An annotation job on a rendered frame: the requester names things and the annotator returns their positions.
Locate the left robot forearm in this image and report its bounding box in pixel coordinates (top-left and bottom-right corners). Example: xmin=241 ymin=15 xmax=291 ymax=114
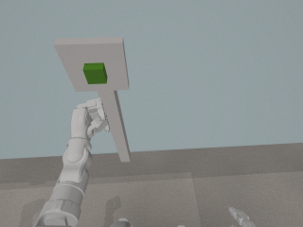
xmin=33 ymin=137 xmax=93 ymax=227

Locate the left robot hand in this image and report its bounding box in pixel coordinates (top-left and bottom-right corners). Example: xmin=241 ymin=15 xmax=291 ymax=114
xmin=70 ymin=97 xmax=110 ymax=142

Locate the left robot shin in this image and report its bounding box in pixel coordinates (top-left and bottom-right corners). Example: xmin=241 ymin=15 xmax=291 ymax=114
xmin=118 ymin=218 xmax=128 ymax=222

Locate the panel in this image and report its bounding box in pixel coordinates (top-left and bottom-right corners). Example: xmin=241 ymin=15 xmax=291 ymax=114
xmin=53 ymin=37 xmax=131 ymax=163

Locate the right robot hand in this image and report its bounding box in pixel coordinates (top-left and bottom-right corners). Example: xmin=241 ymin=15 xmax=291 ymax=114
xmin=228 ymin=207 xmax=257 ymax=227

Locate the button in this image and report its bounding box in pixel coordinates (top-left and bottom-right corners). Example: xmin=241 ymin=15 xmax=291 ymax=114
xmin=82 ymin=62 xmax=108 ymax=84

